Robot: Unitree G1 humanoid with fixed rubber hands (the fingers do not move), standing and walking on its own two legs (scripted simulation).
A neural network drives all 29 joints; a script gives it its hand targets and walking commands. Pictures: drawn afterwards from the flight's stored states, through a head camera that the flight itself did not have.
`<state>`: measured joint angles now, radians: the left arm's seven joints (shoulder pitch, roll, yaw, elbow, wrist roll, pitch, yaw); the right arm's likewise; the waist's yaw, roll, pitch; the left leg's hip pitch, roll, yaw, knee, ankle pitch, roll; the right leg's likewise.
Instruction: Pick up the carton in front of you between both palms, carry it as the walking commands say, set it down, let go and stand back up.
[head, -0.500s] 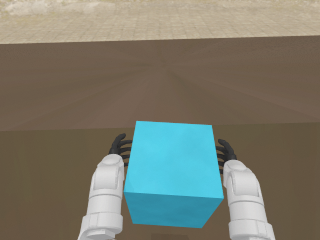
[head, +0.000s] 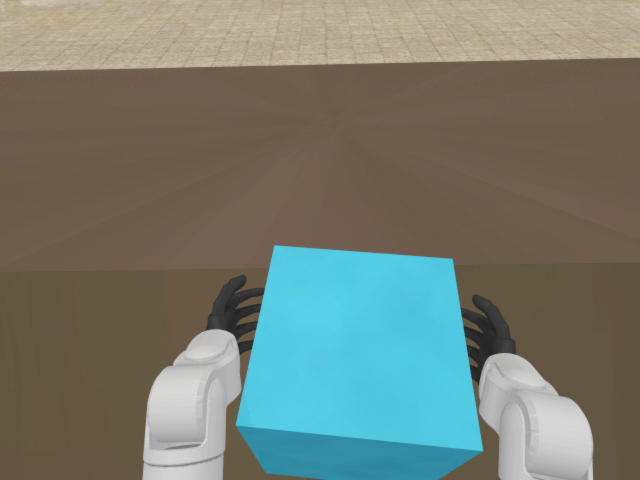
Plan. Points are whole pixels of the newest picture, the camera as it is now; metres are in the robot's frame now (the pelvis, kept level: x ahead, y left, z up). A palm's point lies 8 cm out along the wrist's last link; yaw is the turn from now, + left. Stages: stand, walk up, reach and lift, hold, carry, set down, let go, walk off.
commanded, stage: carry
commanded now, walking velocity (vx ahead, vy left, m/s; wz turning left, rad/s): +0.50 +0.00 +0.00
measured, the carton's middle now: (351, 374) +0.25 -0.02 +0.01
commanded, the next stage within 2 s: none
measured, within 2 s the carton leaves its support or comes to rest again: neither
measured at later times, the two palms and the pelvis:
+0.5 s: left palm (229, 170) +0.55 +0.17 +0.11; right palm (414, 183) +0.51 -0.13 +0.11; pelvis +0.30 +0.05 +0.02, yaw -5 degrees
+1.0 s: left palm (255, 91) +0.87 +0.17 +0.10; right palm (386, 91) +0.88 -0.13 +0.09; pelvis +0.66 +0.01 +0.02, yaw +2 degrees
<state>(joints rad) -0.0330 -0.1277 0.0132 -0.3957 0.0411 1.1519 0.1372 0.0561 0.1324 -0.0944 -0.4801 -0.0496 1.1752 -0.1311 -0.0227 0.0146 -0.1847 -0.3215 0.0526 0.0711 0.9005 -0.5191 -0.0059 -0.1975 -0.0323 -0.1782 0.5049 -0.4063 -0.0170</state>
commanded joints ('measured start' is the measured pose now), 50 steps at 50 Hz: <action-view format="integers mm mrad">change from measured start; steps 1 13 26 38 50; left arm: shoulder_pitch -320 -323 -300 -283 -304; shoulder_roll -834 -669 -798 -783 -858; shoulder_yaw -556 -608 -614 -591 -651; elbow -200 -259 -211 -130 -153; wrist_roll -233 -292 -230 -277 -284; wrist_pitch -8 47 5 57 -28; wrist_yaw -75 -113 -85 -95 -164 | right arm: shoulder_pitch -495 -363 -423 -397 -356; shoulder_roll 782 704 725 661 819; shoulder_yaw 700 619 689 647 685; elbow -140 -127 -173 -177 -70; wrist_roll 334 228 311 269 212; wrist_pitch -11 11 -5 41 -57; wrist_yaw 124 69 140 118 133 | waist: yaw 61 -1 10 50 36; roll -63 108 102 -263 -93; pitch -88 -85 36 -191 24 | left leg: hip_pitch -643 446 405 -236 -335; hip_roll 18 390 174 -121 70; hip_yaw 9 -604 10 26 68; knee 118 -741 -734 437 -98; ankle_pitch -43 117 686 77 420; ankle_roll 25 252 126 1 3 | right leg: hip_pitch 650 -459 -505 496 148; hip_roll -336 -34 -44 -394 -223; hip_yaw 442 155 3 765 143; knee -140 817 164 -302 -418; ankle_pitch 827 -59 362 126 230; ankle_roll -164 6 9 -282 -123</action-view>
